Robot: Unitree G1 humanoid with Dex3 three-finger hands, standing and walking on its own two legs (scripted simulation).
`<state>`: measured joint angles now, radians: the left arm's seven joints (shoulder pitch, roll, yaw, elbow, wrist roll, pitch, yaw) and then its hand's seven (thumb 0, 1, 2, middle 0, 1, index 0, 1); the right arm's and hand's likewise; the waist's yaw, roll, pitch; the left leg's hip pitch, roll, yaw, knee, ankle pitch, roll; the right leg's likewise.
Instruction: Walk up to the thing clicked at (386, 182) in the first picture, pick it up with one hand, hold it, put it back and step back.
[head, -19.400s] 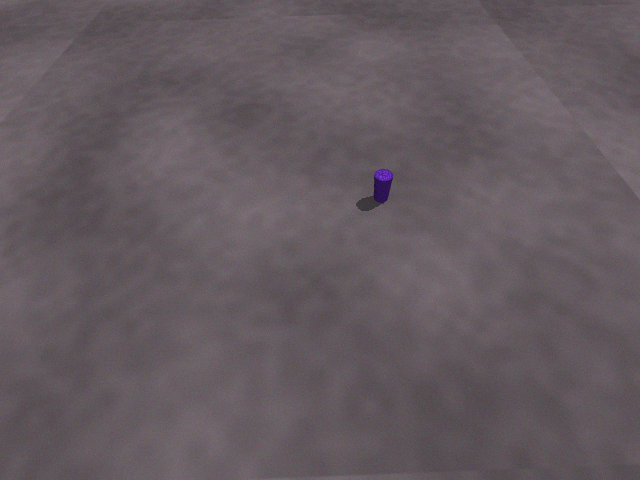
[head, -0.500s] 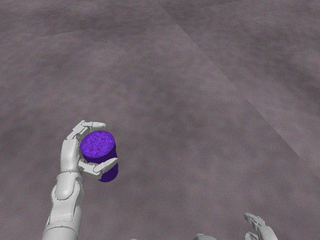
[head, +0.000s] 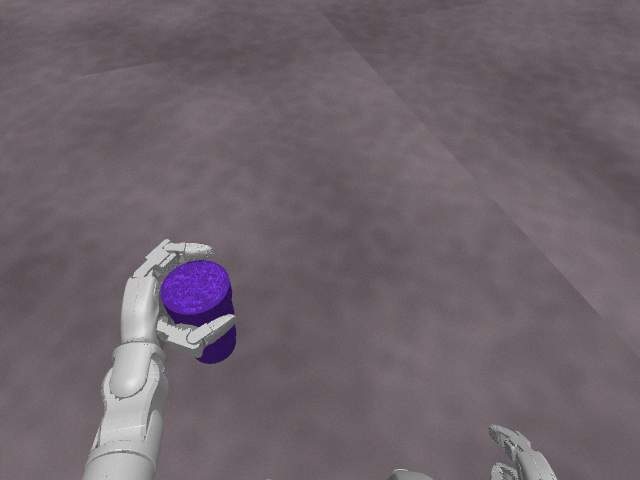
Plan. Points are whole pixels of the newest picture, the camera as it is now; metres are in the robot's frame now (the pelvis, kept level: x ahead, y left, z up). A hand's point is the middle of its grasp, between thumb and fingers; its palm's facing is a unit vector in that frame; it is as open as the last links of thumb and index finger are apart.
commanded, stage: hold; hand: left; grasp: from the side
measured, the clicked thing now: (205, 317) +0.32 +0.16 +0.00
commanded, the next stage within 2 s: crouch in 0.12 s
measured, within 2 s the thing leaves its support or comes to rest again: neither
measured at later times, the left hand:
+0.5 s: hand (201, 308) +0.33 +0.17 +0.01, palm faces +0.12 -0.99 -0.02, open 10.8 cm
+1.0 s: hand (225, 355) +0.36 +0.19 -0.23, palm faces +0.16 -0.99 -0.04, open 10.9 cm
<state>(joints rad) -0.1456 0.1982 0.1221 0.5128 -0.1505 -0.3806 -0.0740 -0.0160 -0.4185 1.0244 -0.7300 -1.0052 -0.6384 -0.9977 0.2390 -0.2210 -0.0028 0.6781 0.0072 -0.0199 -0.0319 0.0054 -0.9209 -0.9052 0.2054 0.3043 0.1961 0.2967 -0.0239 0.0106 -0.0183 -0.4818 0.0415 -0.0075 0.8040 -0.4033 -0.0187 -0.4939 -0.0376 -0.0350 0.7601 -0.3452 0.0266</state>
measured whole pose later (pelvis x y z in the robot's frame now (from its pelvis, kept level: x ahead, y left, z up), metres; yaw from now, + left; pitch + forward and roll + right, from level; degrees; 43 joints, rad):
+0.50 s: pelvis -0.01 +0.00 -0.01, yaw +0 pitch +7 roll -1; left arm -0.20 0.18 0.15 0.63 -0.13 -0.45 -0.03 -0.01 -0.42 1.02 -0.73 -1.01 -0.64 -1.00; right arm 0.22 -0.22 -0.01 0.68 -0.01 -0.03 -0.01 0.00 -0.89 -0.90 0.21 0.30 0.20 0.30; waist -0.03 0.00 -0.03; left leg -0.59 0.04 -0.01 0.87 -0.42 -0.02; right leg -0.60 -0.04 -0.04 0.83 -0.37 0.03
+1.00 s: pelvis -0.05 +0.00 -0.20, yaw -1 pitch +31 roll -2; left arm -0.51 0.28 0.34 1.01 -0.12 -0.77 -0.08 -0.01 -0.43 1.04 -0.74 -1.01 -0.64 -1.00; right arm 0.15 -0.26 -0.02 0.72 -0.08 -0.02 0.06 0.00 -0.91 -0.91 0.20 0.30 0.20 0.30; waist -0.10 0.01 -0.19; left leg -1.62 0.03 -0.07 1.75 -0.67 -0.03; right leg -1.63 -0.05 -0.03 1.70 -0.61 0.01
